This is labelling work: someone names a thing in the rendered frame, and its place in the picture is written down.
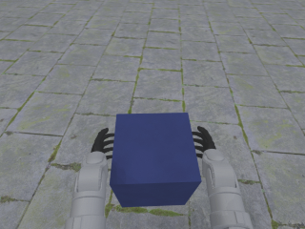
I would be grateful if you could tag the left robot forearm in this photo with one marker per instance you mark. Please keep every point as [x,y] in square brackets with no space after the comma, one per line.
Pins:
[89,194]

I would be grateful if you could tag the robot right hand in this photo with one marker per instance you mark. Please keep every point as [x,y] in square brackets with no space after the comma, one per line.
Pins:
[206,141]

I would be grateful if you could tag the robot left hand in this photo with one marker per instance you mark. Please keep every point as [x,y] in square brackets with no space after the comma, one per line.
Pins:
[99,143]

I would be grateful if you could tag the carton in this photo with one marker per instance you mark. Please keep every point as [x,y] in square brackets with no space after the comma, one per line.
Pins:
[154,161]

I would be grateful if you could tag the right robot forearm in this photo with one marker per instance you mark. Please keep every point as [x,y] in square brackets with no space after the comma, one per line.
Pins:
[227,208]

